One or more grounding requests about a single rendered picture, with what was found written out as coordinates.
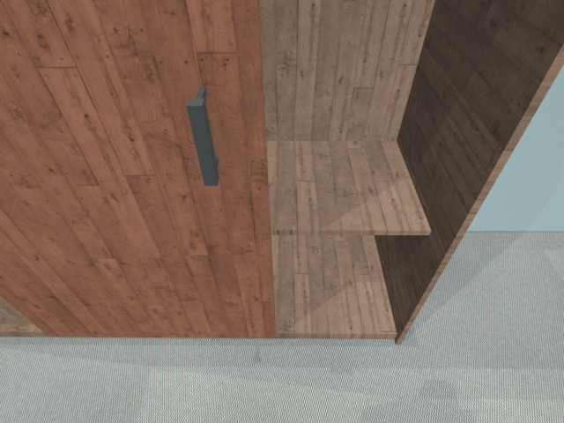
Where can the handle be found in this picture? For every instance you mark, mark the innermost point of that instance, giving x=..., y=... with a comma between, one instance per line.
x=201, y=131

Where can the wardrobe door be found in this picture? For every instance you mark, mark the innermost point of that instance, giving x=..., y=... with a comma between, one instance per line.
x=106, y=227
x=8, y=314

